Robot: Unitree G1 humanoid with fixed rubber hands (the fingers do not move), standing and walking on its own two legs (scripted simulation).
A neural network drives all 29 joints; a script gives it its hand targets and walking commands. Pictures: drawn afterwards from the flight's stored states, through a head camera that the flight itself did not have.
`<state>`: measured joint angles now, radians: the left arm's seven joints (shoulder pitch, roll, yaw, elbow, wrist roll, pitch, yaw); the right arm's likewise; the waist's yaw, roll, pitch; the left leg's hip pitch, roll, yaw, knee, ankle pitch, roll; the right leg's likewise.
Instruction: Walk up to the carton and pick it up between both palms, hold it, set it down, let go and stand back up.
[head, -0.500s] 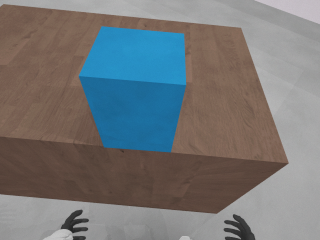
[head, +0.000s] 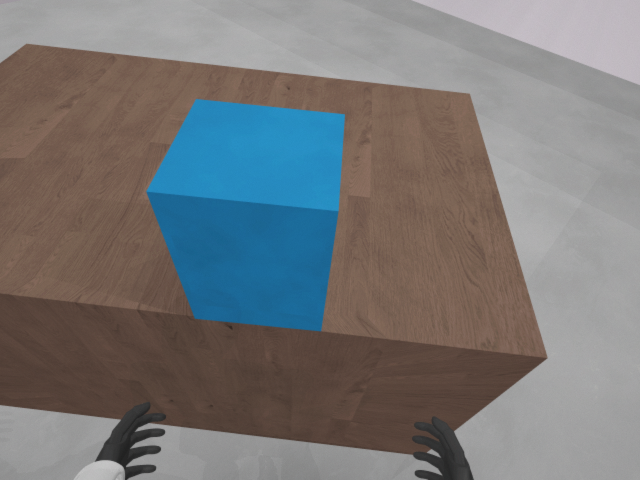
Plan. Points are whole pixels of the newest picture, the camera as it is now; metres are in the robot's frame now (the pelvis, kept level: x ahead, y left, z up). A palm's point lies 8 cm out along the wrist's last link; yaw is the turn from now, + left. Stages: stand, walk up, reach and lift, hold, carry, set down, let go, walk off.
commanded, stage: reach and lift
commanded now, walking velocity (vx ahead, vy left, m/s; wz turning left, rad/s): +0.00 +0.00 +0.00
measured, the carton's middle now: (263, 224) +0.44 +0.10 +0.06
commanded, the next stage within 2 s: none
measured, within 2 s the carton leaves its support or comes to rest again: neither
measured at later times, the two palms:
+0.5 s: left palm (107, 478) +0.15 +0.24 -0.05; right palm out of the picture +0.15 -0.18 -0.05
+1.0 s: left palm (120, 390) +0.23 +0.24 +0.00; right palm (480, 401) +0.23 -0.18 +0.01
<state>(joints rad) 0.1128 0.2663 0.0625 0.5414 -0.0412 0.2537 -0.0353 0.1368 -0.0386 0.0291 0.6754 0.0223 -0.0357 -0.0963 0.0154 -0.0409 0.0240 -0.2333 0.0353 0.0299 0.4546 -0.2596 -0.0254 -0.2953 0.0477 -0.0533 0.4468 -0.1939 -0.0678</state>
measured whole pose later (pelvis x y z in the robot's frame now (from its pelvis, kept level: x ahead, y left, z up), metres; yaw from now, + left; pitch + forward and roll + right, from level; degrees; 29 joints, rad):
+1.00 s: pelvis +0.02 +0.03 +0.01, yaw +0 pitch -1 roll -1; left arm 0.18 0.23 -0.08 0.26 -0.19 -0.05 0.06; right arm 0.20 -0.18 -0.01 0.29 0.19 -0.07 -0.04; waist 0.04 -0.01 -0.01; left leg -0.09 0.02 0.04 0.36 -0.25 0.01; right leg -0.12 0.04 -0.03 0.29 -0.15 -0.03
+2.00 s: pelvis +0.00 +0.03 +0.01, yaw +1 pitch +3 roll -1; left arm -0.47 0.29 0.07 0.25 -0.23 0.51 0.06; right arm -0.52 -0.31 -0.05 0.43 0.31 0.33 -0.09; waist -0.02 0.00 -0.03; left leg -0.19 0.00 0.02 0.33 -0.19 0.02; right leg -0.21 0.03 -0.02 0.25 -0.09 -0.02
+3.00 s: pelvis +0.00 +0.03 +0.01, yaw +3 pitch +13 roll -1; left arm -1.16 0.41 -0.06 1.11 -0.37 0.26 0.05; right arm -1.19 -0.36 0.00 1.13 0.32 0.31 -0.09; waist -0.05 0.02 -0.19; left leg -0.42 0.00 -0.02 0.35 -0.16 0.01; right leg -0.41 0.03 -0.05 0.23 -0.05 -0.03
